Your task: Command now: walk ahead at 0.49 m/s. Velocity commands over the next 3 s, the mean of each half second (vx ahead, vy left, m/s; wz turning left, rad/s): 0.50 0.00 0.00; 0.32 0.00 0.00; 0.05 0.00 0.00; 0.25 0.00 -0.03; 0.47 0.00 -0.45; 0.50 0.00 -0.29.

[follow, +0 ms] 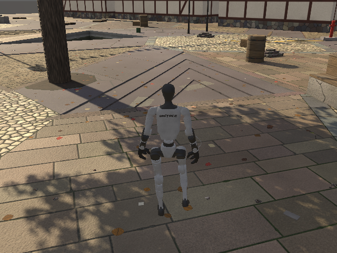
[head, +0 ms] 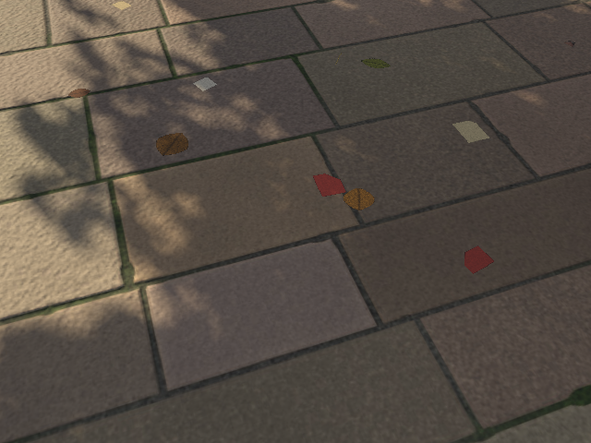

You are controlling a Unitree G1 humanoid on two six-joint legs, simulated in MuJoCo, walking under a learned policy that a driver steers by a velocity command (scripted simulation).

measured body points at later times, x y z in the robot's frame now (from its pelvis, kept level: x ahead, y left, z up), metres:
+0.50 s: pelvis +0.27 -0.08 +0.00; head +0.29 -0.10 +0.45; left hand +0.34 +0.18 -0.12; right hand +0.35 -0.35 -0.14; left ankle +0.25 +0.08 -0.65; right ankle +0.31 -0.17 -0.74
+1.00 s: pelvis +0.49 -0.03 -0.01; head +0.52 -0.02 +0.44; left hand +0.53 +0.23 -0.16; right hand +0.63 -0.28 -0.13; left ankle +0.59 +0.05 -0.74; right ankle +0.42 -0.18 -0.68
